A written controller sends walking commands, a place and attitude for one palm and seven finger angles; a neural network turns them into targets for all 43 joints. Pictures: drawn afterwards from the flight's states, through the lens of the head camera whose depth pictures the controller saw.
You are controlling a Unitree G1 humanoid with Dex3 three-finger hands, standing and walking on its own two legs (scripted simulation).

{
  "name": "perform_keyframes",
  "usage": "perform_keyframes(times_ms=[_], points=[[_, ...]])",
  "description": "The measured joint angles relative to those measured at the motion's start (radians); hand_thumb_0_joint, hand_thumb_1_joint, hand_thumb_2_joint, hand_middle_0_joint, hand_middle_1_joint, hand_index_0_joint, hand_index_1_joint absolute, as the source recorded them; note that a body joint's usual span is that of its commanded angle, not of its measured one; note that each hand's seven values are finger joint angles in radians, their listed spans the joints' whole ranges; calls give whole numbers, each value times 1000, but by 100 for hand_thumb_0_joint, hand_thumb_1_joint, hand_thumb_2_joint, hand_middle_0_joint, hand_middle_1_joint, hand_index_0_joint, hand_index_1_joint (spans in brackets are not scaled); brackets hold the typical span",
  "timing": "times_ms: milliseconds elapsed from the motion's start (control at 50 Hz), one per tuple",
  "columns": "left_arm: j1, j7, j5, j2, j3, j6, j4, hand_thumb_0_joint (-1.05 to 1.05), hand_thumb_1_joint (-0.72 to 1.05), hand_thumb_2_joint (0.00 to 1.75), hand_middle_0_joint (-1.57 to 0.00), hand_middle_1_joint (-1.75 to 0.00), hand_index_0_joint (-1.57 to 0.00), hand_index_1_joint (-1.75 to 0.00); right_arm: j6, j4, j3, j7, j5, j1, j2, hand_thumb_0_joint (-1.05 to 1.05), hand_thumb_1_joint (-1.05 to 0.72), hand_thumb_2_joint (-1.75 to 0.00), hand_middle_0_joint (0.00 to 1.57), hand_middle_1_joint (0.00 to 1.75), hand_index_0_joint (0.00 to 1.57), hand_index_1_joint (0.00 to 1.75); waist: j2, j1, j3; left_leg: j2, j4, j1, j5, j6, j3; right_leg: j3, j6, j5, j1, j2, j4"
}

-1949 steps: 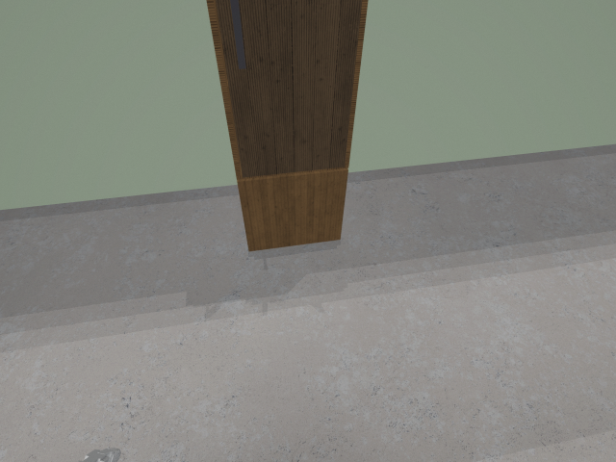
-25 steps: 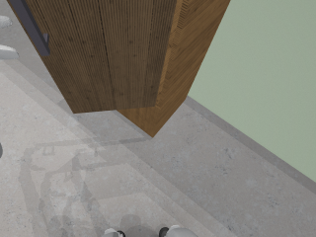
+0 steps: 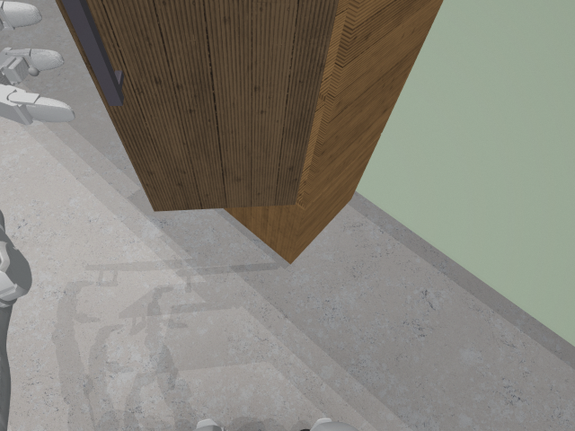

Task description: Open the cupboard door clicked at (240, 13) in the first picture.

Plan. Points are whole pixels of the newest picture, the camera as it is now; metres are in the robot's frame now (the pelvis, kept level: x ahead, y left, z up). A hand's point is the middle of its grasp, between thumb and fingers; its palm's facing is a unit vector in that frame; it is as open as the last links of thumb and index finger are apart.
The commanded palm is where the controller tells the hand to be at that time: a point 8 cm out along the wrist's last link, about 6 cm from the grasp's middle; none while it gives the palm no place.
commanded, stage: move the hooked fingers beside the handle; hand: left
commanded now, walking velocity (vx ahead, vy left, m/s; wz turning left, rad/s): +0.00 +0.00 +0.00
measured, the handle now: (98, 41) +0.60 +0.19 +0.16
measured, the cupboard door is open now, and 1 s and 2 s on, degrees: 47 47 47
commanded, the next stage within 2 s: slide the fingers in behind the handle in 0.94 s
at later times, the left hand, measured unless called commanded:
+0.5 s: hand (42, 60) +0.56 +0.25 +0.16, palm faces +0.01 -1.00 +0.01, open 14.0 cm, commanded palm +0.54 +0.29 +0.15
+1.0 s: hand (45, 68) +0.55 +0.24 +0.16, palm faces +0.01 -1.00 +0.01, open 14.0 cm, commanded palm +0.54 +0.28 +0.15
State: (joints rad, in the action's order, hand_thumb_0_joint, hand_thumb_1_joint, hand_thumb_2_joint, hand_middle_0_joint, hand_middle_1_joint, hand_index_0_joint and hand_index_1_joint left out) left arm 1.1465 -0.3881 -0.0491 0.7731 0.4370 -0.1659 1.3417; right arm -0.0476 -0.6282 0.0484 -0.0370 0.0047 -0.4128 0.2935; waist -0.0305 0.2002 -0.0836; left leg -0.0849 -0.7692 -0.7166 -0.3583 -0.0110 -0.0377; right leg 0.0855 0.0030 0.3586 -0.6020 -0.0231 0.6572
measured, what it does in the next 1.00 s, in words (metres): stands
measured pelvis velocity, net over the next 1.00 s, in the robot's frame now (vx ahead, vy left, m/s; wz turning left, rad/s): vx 0.01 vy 0.01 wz -0.01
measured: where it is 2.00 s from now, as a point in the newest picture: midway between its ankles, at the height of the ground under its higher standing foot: outside the picture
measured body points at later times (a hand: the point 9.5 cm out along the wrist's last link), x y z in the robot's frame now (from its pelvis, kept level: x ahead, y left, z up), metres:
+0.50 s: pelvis -0.01 +0.01 -0.01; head +0.13 +0.03 +0.42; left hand +0.55 +0.30 +0.16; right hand -0.12 -0.25 -0.09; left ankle +0.00 +0.11 -0.71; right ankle -0.04 -0.12 -0.71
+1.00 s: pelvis +0.01 +0.01 +0.00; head +0.12 +0.03 +0.43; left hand +0.54 +0.30 +0.16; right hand -0.02 -0.26 -0.10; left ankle +0.00 +0.11 -0.71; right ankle -0.04 -0.12 -0.71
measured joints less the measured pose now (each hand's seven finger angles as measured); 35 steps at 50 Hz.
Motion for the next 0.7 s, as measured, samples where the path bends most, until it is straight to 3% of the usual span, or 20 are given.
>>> perform_keyframes(times_ms=[220,400,540,700], points=[[106,-17,28,96,-1,-13,77,-1,-50,30,-30,-120,-30,-120,26,-22,13,-23,-3,-49,21,1,-91,-90,20,30,20,30,1,48,27,-10,-30,-78,15,1,8,5,4,-16,-76,-9,27],[123,-14,51,135,33,-9,69,-1,-50,30,-30,-120,-30,-120,20,-41,11,-21,-14,-115,16,1,-91,-90,20,30,20,30,-3,72,25,-18,-38,-112,10,-4,-3,-7,-1,-24,-111,-16,23],[99,-14,55,134,48,7,48,-1,-50,30,-30,-120,-30,-120,7,-40,11,-9,-19,-137,-1,1,-91,-90,20,30,20,30,-5,72,15,-17,-32,-104,-1,-10,-13,-18,-7,-22,-102,-15,7],[38,-12,34,81,44,14,-11,-1,-50,30,-30,-120,-30,-120,-1,-26,4,9,-20,-120,-17,1,-90,-90,20,30,20,30,-5,48,-5,-11,-25,-77,-16,-13,-17,-21,-13,-11,-72,-9,-5]])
